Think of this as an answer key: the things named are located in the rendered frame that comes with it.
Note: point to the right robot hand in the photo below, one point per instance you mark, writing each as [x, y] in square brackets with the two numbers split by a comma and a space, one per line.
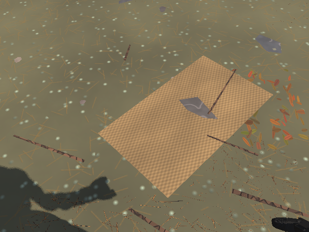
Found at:
[289, 224]

